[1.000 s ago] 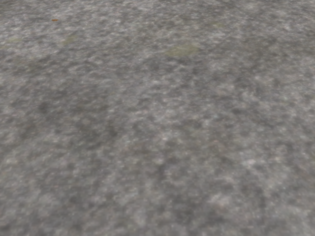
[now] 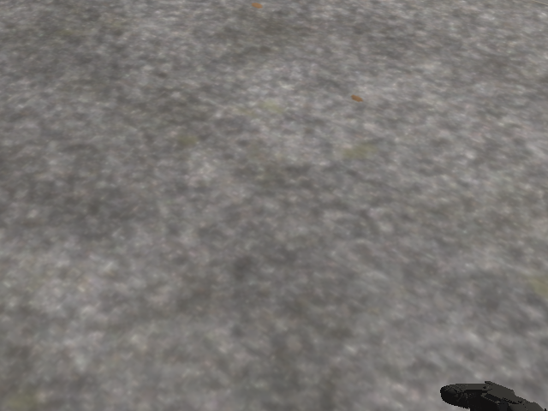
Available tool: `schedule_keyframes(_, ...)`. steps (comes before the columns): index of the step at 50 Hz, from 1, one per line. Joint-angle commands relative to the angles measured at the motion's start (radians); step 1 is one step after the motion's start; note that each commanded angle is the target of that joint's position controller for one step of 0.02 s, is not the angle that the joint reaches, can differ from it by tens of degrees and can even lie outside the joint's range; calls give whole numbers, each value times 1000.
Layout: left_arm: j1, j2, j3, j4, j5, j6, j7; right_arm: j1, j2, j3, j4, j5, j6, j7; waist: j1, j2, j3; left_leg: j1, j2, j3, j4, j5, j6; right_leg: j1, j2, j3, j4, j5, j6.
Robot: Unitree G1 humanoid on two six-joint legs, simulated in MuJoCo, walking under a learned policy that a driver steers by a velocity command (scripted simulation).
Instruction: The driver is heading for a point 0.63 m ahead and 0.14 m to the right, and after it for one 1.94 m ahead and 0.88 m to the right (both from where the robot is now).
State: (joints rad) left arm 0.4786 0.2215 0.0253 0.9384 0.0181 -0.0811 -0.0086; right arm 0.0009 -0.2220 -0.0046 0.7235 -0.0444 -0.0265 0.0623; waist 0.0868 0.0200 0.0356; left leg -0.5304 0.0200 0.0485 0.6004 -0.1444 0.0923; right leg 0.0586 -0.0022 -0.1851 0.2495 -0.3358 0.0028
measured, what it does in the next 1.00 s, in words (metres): walks ahead, turning right: left foot, then right foot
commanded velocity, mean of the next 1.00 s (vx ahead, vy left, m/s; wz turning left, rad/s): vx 0.50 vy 0.00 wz -0.31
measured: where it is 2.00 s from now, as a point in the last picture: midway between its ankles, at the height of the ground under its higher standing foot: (430, 240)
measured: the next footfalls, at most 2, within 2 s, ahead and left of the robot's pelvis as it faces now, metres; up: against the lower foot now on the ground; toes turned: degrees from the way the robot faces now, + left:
left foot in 0.04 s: +0.17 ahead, +0.09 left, +0.00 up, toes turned +3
right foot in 0.60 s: +0.45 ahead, -0.09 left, +0.00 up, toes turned -14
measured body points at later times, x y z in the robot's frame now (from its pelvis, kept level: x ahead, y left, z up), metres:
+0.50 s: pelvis +0.25 +0.02 +0.00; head +0.28 +0.01 +0.45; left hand +0.43 +0.23 -0.12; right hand +0.19 -0.23 -0.14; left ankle +0.13 +0.09 -0.74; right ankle +0.40 -0.11 -0.70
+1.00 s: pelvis +0.51 -0.05 +0.01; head +0.54 -0.08 +0.46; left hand +0.61 +0.22 -0.12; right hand +0.61 -0.34 -0.10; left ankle +0.73 +0.04 -0.69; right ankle +0.41 -0.08 -0.74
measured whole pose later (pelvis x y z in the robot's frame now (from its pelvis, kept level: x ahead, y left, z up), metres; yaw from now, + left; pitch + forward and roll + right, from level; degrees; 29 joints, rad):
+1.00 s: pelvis +0.51 -0.05 +0.01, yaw -24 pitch +2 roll +0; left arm 0.41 0.27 0.07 0.87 0.01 -0.04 0.00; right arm 0.06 -0.25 -0.02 0.75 -0.04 -0.03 0.02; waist 0.08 0.03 0.04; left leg -0.64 0.08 -0.04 0.71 -0.05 -0.05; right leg -0.05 0.15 0.14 0.30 -0.27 -0.12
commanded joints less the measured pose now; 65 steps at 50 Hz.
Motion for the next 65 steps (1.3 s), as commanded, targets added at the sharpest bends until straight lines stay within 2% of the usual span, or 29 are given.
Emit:
schedule_keyframes(1,21,181,34,-13,-8,10,9,150,-98,-32,3,-11,-31,-20,-138,-98,-67,282,-78,60,-139,-36,55,-36,-234,76,235,877,-131)
schedule_keyframes(2,19,161,25,-24,-12,10,10,316,-145,-52,62,-25,-41,-32,-198,-64,-175,536,-19,-14,-134,-39,87,-172,-200,54,434,733,-110)
schedule_keyframes(3,33,73,1,-86,-32,4,-1,456,-248,-79,77,-42,-43,-50,-229,127,-326,858,288,-415,-164,-149,178,-503,-101,10,788,278,-65)
schedule_keyframes(4,38,118,20,-88,-20,8,1,473,-276,-92,87,7,-28,-57,-213,183,-368,879,412,-722,-295,-63,246,-682,14,105,1000,-193,-55)
schedule_keyframes(5,-52,161,37,-104,-6,14,5,398,-242,-85,88,30,-25,-59,-186,81,-218,777,352,-559,-292,-7,220,-764,-48,186,1029,-126,-64)
schedule_keyframes(6,-93,131,28,-112,-11,7,-1,334,-183,-71,86,32,-32,-57,-153,57,-112,636,304,-438,-323,55,192,-750,-76,194,981,-55,-68)
schedule_keyframes(8,-72,102,27,-90,4,23,-7,262,-113,-52,92,34,-46,-54,-78,51,-26,444,213,-293,-396,113,124,-639,-115,193,865,8,-55)
schedule_keyframes(13,-129,72,31,-87,10,58,-31,321,-117,-56,141,32,-78,-59,-61,42,18,394,181,-144,-496,168,113,-675,-106,206,813,151,-33)
schedule_keyframes(20,-351,53,20,-153,10,52,-37,396,-107,-44,189,28,-88,-70,-107,34,72,477,176,15,-503,293,70,-736,-69,174,545,366,-43)
schedule_keyframes(24,-455,49,10,-203,15,47,-45,462,-123,-43,230,23,-79,-87,-136,28,89,613,209,70,-437,461,51,-728,-46,98,410,310,-86)
schedule_keyframes(27,-389,67,20,-197,16,46,-38,442,-160,-49,237,18,-69,-98,-92,63,26,677,221,120,-245,886,30,-590,35,30,369,164,-145)
schedule_keyframes(29,-189,107,44,-139,22,38,-30,425,-188,-58,229,16,-52,-100,-6,65,-94,631,215,150,79,942,19,-348,101,27,297,117,-197)
schedule_keyframes(30,-31,170,71,-96,36,33,-20,403,-187,-56,205,21,-52,-97,70,13,-180,440,187,157,345,696,-4,-97,22,166,244,98,-251)
schedule_keyframes(31,-6,298,107,-105,36,38,-5,454,-74,-34,144,36,-62,-76,16,-222,-281,16,9,156,748,-117,-59,225,-294,668,214,141,-407)
schedule_keyframes(32,-10,292,108,-105,-8,50,-9,363,-144,-51,114,28,-75,-69,39,-152,-338,-161,-75,-60,891,-357,-64,275,-350,955,66,172,-468)
schedule_keyframes(33,-76,266,102,-103,-14,55,-3,281,-138,-47,83,29,-87,-63,12,-87,-174,-243,3,-106,852,-254,-56,159,-321,779,46,192,-425)
schedule_keyframes(34,-124,206,88,-107,-14,54,-1,269,-135,-44,78,32,-97,-62,-23,-15,-86,-203,41,-94,757,-181,-58,18,-286,674,23,277,-377)
schedule_keyframes(36,-190,148,71,-111,-18,46,5,288,-118,-43,81,8,-68,-64,-100,11,-17,-76,80,-93,617,-165,-85,-179,-185,522,-11,423,-309)
schedule_keyframes(40,-157,183,76,-108,-20,18,1,263,-88,-38,55,-6,-15,-52,-116,-34,-29,-44,78,-56,473,-109,-131,-258,-113,436,-38,502,-294)
schedule_keyframes(50,-1,205,83,-104,-5,30,12,-79,-106,-25,-78,14,-28,-39,11,-90,1,-124,16,-61,56,109,-137,-81,-111,522,39,531,-234)
schedule_keyframes(53,-56,230,89,-129,1,28,22,-16,-139,-32,-78,20,-42,-43,-40,-106,-7,43,-9,-82,-52,41,-105,-105,-127,567,102,571,-193)
schedule_keyframes(55,-110,242,90,-144,-3,21,13,188,-180,-51,-20,20,-58,-60,-140,-71,-88,343,-45,-65,-142,5,-68,-182,-67,543,300,668,-149)
schedule_keyframes(56,-105,197,77,-158,-14,12,3,327,-238,-68,-3,2,-70,-76,-197,20,-203,562,92,-196,-181,-106,-25,-276,4,476,537,537,-122)
schedule_keyframes(57,-47,96,53,-193,-42,9,2,405,-321,-85,-15,-21,-64,-89,-187,196,-318,802,364,-567,-252,-271,44,-537,132,346,820,-7,-88)
schedule_keyframes(58,10,152,57,-200,-18,19,6,358,-320,-93,-9,-4,-48,-85,-123,278,-333,771,436,-854,-331,-346,118,-681,123,304,961,-213,-93)
schedule_keyframes(59,-26,186,63,-170,0,34,9,284,-215,-73,-31,3,-40,-80,-107,100,-186,641,398,-721,-335,-406,107,-712,48,311,1012,-126,-94)
schedule_keyframes(60,-90,176,60,-171,6,39,-3,241,-150,-57,-32,10,-41,-75,-109,14,-90,523,336,-555,-354,-325,87,-695,17,294,980,-50,-85)
schedule_keyframes(62,-123,152,59,-183,20,56,-21,239,-126,-48,-10,11,-50,-76,-86,79,-30,415,256,-342,-393,-106,47,-653,-30,275,912,-3,-65)
schedule_keyframes(65,-155,133,53,-201,20,79,-39,284,-137,-54,20,26,-78,-66,-77,87,-35,408,240,-207,-417,107,56,-665,-40,256,911,54,-52)
Velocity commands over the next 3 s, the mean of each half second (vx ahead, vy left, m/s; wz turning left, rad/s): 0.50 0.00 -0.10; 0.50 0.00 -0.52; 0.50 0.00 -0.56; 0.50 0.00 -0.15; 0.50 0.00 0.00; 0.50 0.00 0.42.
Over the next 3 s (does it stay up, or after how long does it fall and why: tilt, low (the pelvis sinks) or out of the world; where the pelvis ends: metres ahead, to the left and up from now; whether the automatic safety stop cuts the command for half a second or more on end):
stays up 1.31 -0.70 0.01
